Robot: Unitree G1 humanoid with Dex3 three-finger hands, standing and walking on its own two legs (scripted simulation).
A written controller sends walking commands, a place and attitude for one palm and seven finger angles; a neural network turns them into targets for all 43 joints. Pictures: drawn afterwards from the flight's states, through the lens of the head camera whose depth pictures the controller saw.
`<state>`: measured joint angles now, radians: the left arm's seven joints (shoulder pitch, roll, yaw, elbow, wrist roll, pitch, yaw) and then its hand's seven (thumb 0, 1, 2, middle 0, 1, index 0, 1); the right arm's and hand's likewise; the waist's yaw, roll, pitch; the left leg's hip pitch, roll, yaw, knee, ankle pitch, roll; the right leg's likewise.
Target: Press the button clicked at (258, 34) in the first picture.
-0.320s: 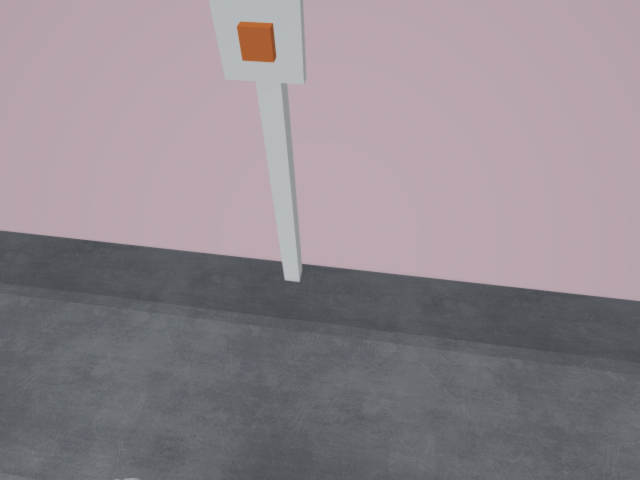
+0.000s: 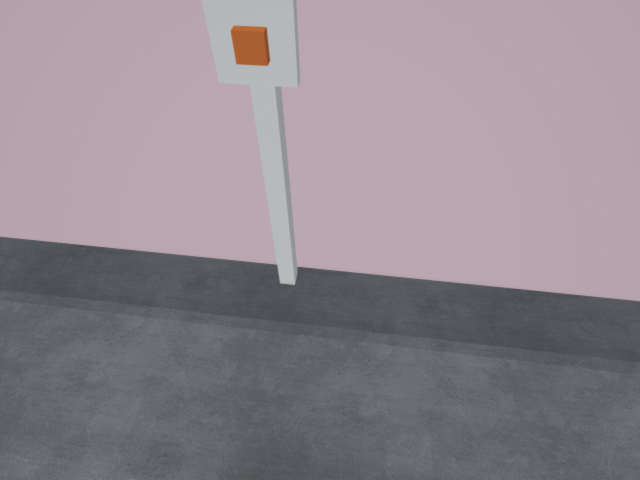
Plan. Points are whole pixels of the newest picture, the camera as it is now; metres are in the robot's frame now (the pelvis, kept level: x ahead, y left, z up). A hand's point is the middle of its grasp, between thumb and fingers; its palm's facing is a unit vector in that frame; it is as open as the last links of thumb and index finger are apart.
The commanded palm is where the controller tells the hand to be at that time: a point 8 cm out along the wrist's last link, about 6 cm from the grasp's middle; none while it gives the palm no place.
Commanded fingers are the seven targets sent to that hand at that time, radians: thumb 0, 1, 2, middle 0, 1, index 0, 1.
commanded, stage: look at it before walking up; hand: left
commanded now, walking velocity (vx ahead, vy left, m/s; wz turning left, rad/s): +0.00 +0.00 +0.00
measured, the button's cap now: (251, 45) +0.87 +0.18 +0.14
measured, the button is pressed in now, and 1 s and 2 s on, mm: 0 0 0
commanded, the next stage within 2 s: take the last steps up to it in 0.52 s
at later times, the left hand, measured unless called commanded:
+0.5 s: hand out of the picture +0.08 +0.25 -0.15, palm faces -0.02 -0.94 -0.34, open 7.4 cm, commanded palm none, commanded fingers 0.00 0.90 0.90 -0.20 -0.30 -0.20 -0.30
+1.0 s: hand out of the picture +0.03 +0.21 -0.19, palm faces +0.02 -0.98 -0.18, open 7.4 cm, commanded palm none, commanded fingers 0.00 0.90 0.90 -0.20 -0.30 -0.20 -0.30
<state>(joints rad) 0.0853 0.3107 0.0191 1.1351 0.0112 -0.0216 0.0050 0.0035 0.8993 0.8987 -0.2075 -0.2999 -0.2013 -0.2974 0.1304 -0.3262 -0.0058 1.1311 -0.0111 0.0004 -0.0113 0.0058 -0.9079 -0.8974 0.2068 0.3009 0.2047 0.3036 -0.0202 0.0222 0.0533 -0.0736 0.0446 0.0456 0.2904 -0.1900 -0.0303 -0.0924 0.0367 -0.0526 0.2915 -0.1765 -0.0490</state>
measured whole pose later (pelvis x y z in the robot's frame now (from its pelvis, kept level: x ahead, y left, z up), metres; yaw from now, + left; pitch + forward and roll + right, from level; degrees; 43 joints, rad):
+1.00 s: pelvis +0.04 +0.02 -0.01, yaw -1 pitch -1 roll -1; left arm 0.28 0.19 0.04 1.16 0.02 0.00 -0.01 0.00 0.90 0.90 -0.21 -0.30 -0.20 -0.30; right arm 0.29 -0.17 0.00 1.17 -0.02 -0.01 -0.01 0.00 -0.91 -0.90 0.20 0.30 0.20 0.30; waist 0.00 -0.01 0.02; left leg -0.12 0.05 0.07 0.51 -0.38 0.00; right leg -0.12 0.03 -0.03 0.47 -0.33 -0.03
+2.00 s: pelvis +0.33 +0.00 -0.01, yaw -3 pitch -2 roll +0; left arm 0.29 0.13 0.04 1.13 0.02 0.02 0.03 0.00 0.91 0.90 -0.20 -0.30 -0.20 -0.30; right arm 0.07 -0.12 -0.02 1.02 0.00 -0.03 -0.05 -0.02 -0.94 -0.90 0.21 0.30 0.21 0.30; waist 0.04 -0.02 0.14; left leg -0.27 0.04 0.13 0.51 -0.21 0.03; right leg -0.30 -0.04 -0.04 0.81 -0.54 0.03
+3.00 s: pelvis +0.29 -0.07 -0.01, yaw -4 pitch -1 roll -1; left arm 0.30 0.13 0.01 1.12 0.02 -0.02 0.04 0.00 0.90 0.90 -0.20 -0.30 -0.20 -0.30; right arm 0.31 -0.17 -0.02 1.07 -0.02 -0.01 -0.02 0.01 -0.91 -0.90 0.20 0.30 0.20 0.30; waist -0.02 0.04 0.02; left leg -0.20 0.04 0.04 0.53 -0.31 -0.01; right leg -0.26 0.02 -0.07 0.48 -0.21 -0.04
